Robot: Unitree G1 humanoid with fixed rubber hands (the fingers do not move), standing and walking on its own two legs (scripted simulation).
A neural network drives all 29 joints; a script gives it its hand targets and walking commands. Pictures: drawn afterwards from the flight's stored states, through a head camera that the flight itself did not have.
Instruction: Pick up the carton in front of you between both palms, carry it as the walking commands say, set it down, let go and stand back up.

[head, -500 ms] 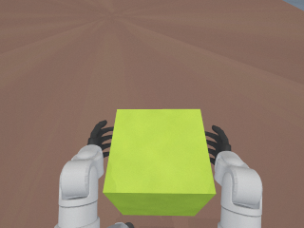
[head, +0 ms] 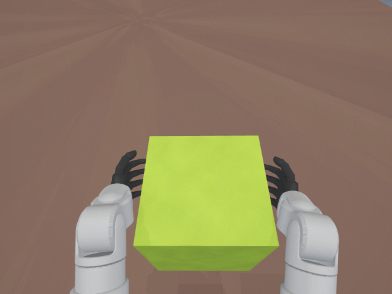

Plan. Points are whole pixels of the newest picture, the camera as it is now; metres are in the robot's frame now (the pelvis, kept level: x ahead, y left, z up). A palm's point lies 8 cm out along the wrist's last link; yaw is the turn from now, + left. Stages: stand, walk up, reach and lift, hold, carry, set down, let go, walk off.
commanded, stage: carry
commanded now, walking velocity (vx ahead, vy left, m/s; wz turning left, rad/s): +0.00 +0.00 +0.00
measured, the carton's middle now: (203, 209) +0.28 +0.00 +0.02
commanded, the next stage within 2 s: none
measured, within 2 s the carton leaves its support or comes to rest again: neither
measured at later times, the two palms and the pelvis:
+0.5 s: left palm (119, 183) +0.31 +0.18 +0.05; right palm (258, 182) +0.33 -0.12 +0.05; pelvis +0.06 +0.01 +0.00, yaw +3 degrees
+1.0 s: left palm (117, 196) +0.29 +0.18 +0.03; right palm (256, 195) +0.31 -0.11 +0.03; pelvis +0.01 +0.02 -0.01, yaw +3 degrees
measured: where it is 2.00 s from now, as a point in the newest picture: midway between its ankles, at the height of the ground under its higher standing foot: outside the picture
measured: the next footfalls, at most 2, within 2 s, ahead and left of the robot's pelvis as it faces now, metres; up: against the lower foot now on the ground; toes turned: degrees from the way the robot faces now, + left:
none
